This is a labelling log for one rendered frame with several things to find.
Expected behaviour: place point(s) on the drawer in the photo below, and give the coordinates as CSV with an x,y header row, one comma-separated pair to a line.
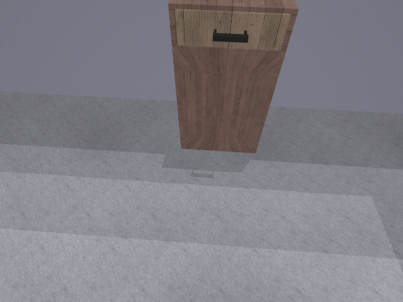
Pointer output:
x,y
265,30

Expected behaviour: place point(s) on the cabinet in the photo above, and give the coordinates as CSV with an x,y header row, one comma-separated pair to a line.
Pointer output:
x,y
224,94

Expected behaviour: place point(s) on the handle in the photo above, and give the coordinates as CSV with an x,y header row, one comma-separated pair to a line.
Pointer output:
x,y
227,37

